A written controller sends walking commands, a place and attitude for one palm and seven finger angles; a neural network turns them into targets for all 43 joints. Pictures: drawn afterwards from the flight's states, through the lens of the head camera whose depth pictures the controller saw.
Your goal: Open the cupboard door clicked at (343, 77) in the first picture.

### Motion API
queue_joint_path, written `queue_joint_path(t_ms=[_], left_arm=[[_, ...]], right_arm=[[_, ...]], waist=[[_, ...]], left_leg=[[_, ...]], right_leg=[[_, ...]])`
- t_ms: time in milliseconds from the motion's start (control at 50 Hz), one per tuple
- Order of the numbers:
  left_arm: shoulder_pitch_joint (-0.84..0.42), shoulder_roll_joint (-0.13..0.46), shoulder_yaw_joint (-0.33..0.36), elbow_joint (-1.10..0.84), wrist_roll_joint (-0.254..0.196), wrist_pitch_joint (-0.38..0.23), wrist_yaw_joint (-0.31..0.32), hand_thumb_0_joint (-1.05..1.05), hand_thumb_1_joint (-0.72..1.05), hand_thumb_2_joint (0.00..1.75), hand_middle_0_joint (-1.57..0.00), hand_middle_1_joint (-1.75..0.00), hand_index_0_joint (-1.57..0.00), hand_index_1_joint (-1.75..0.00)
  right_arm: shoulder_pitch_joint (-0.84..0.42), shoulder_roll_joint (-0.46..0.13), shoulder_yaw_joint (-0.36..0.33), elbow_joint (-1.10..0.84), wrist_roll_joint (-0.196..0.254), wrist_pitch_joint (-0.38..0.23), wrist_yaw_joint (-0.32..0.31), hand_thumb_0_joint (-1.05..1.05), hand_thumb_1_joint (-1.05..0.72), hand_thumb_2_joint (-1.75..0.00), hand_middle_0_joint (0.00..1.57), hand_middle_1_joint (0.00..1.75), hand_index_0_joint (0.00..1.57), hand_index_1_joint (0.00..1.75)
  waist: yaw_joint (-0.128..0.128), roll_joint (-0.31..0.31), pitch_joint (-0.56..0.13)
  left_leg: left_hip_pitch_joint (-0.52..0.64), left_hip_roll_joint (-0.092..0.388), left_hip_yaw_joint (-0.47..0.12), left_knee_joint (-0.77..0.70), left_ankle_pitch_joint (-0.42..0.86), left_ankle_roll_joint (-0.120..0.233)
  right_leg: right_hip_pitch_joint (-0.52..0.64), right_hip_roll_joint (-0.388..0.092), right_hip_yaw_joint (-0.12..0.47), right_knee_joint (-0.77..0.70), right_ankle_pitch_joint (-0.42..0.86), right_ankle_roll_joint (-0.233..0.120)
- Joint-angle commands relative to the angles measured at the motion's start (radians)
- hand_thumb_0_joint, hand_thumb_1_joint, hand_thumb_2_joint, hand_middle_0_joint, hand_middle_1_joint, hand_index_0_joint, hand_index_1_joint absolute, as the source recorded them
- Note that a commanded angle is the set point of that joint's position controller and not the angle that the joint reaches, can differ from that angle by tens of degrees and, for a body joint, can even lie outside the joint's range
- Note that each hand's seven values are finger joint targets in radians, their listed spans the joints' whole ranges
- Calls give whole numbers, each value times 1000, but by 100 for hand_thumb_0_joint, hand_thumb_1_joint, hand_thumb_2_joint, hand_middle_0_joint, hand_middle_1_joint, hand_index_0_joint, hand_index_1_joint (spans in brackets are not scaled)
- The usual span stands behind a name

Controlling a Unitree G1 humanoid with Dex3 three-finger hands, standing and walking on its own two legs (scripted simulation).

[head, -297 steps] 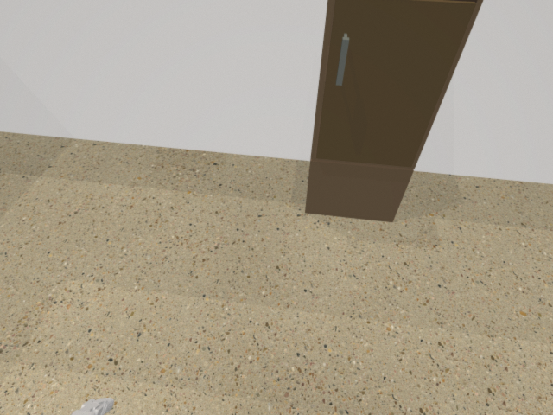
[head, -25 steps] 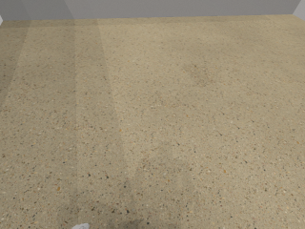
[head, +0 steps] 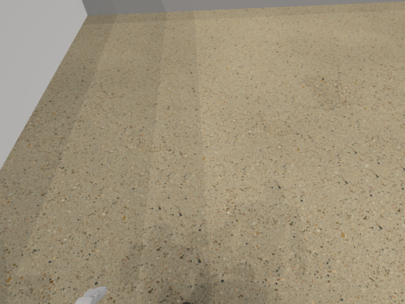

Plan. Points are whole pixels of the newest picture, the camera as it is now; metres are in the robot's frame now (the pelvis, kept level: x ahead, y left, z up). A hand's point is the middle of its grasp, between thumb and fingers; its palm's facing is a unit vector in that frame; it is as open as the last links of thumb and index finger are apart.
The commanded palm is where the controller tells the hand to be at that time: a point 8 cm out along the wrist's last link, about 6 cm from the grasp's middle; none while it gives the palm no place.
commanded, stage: turn to face it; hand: left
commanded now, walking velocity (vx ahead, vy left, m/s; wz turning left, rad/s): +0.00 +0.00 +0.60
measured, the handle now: out of the picture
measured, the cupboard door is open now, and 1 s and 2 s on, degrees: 0 0 0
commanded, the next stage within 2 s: none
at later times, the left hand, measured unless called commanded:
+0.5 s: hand out of the picture -0.07 +0.18 -0.16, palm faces +0.37 -0.89 -0.28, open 7.4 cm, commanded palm none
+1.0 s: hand out of the picture -0.01 +0.23 -0.14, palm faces +0.56 -0.78 -0.28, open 7.4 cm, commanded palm none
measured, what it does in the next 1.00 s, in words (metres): steps on the spot, turning left: right foot, then left foot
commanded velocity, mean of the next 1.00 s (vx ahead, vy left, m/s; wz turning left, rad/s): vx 0.00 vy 0.00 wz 0.60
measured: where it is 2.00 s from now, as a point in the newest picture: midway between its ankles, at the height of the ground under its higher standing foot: outside the picture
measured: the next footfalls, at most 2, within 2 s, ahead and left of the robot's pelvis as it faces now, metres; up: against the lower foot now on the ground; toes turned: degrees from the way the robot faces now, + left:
right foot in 0.02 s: +0.02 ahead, -0.12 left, +0.00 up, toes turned +0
left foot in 0.56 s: -0.04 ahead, +0.11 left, +0.00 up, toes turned +29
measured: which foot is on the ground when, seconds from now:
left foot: down 0.00-0.02, up 0.04-0.54, down 0.56-1.00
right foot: up 0.00-0.00, down 0.02-0.56, up 0.58-1.00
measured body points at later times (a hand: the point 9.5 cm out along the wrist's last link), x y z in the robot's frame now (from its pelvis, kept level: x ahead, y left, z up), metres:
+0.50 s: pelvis -0.02 -0.02 +0.00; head +0.03 -0.02 +0.45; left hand -0.09 +0.22 -0.14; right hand +0.17 -0.23 -0.15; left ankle -0.07 +0.10 -0.70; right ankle -0.02 -0.12 -0.73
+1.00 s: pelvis -0.01 -0.02 +0.00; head +0.03 -0.01 +0.45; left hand -0.04 +0.27 -0.12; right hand +0.19 -0.20 -0.15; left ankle -0.07 +0.09 -0.73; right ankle +0.06 -0.13 -0.72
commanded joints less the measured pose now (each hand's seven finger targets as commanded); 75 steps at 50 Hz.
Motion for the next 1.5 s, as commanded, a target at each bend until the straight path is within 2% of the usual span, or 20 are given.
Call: queue_joint_path(t_ms=[0,40,120,300,480,500,520,540,560,660,860,960,980,1000,1020,1040,1120,1380,1440,1480], left_arm=[[182,272,67,-52,33,-28,23,0,90,90,-20,-30,-20,-30],[-20,219,40,-116,21,-25,29,0,90,90,-20,-30,-20,-30],[-5,120,11,-99,15,-53,13,0,90,90,-20,-30,-20,-30],[186,154,16,-47,26,-51,15,0,90,90,-20,-30,-20,-30],[176,207,39,-30,28,-34,8,0,90,90,-20,-30,-20,-30],[169,209,39,-30,19,-32,4,0,90,90,-20,-30,-20,-30],[159,180,38,-50,11,-31,-2,0,90,90,-20,-30,-20,-30],[107,115,15,-101,8,-32,-10,0,90,90,-20,-30,-20,-30],[56,133,14,-121,16,-16,-2,0,90,90,-20,-30,-20,-30],[72,132,28,-66,19,-5,-14,0,90,90,-20,-30,-20,-30],[-26,109,17,-130,13,-13,-4,0,90,90,-20,-30,-20,-30],[74,123,19,-116,2,-37,3,0,90,90,-20,-30,-20,-30],[118,172,29,-107,10,-50,8,0,90,90,-20,-30,-20,-30],[134,277,50,-106,27,-57,18,0,90,90,-20,-30,-20,-30],[144,286,45,-111,21,-50,19,0,90,90,-20,-30,-20,-30],[93,230,38,-119,20,-50,24,0,90,90,-20,-30,-20,-30],[-2,151,8,-135,18,-49,12,0,90,90,-20,-30,-20,-30],[121,227,39,-72,34,-33,9,0,90,90,-20,-30,-20,-30],[118,217,41,-60,20,-23,3,0,90,90,-20,-30,-20,-30],[74,108,13,-130,9,-14,-7,0,90,90,-20,-30,-20,-30]], right_arm=[[-25,-54,-32,-124,15,-8,2,0,-90,-90,20,30,20,30],[-25,-130,-48,-121,-4,-3,11,0,-90,-90,20,30,20,30],[14,-92,-35,-62,0,5,24,0,-90,-90,20,30,20,30],[-142,-88,-11,-95,4,13,22,0,-90,-90,20,30,20,30],[-131,-87,10,-108,12,-21,21,0,-90,-90,20,30,20,30],[-77,-114,2,-99,9,-27,20,0,-90,-90,20,30,20,30],[13,-203,-21,-83,4,-39,14,0,-90,-90,20,30,20,30],[75,-308,-47,-71,12,-41,7,0,-90,-90,20,30,20,30],[114,-309,-44,-46,20,-32,3,0,-90,-90,20,30,20,30],[-118,-203,-11,-106,7,-40,-12,0,-90,-90,20,30,20,30],[-30,-208,-30,-96,1,-35,-7,0,-90,-90,20,30,20,30],[-64,-199,-36,-112,9,-31,-6,0,-90,-90,20,30,20,30],[-51,-158,-31,-115,18,-33,-1,0,-90,-90,20,30,20,30],[-30,-80,-16,-140,21,-35,3,0,-90,-90,20,30,20,30],[-49,-129,-26,-149,12,-29,-2,0,-90,-90,20,30,20,30],[-55,-139,-33,-140,11,-17,1,0,-90,-90,20,30,20,30],[-10,-108,-27,-76,3,7,24,0,-90,-90,20,30,20,30],[-132,-78,3,-107,16,-10,32,0,-90,-90,20,30,20,30],[-39,-123,-6,-90,12,-27,28,0,-90,-90,20,30,20,30],[102,-317,-53,-72,11,-41,13,0,-90,-90,20,30,20,30]], waist=[[91,-354,-86],[12,-215,4],[-7,-197,61],[76,-221,-2],[70,-253,-103],[35,-209,-133],[-19,-15,-209],[-51,272,-215],[-59,189,-211],[34,112,-38],[0,131,-79],[59,101,-134],[77,-14,-167],[84,-337,-178],[90,-286,-174],[66,-196,-118],[15,-237,6],[81,-282,-52],[27,-157,-109],[-53,319,-166]], left_leg=[[-347,-42,59,351,-411,-68],[-235,44,27,632,-374,-43],[-258,78,108,769,-216,-77],[-245,118,168,624,-282,-101],[54,95,274,119,-239,-40],[188,90,263,-1,-112,-25],[413,224,84,-68,140,42],[552,475,-227,-50,617,163],[500,514,-190,-32,689,232],[207,307,-47,-103,279,146],[246,276,-179,-69,289,172],[132,209,-210,58,308,107],[-1,150,-157,150,109,45],[-224,-5,45,385,-393,-45],[-215,20,48,586,-539,-50],[-197,54,23,696,-475,-45],[-208,89,99,804,-277,-75],[-31,109,242,311,-331,-62],[198,103,235,22,-115,-37],[444,482,-280,-95,504,164]], right_leg=[[317,-430,440,-500,-178,-173],[-30,-457,317,-506,-129,-189],[66,-269,21,-351,345,-129],[266,-332,-49,-271,658,-163],[260,-366,-155,-99,698,-138],[194,-345,-191,14,665,-98],[1,-278,-222,228,458,-35],[-301,-141,-186,436,-241,35],[-322,-141,-79,513,-285,29],[-251,-126,-25,514,-29,38],[-177,-52,-9,215,-50,42],[119,-16,-27,-192,162,24],[294,-129,63,-308,262,0],[432,-423,335,-337,452,-110],[307,-524,353,-313,573,-202],[215,-482,259,-315,535,-219],[117,-302,8,-310,454,-138],[202,-380,-113,-217,525,-167],[113,-351,-184,-15,462,-88],[-319,-133,-184,401,-308,50]])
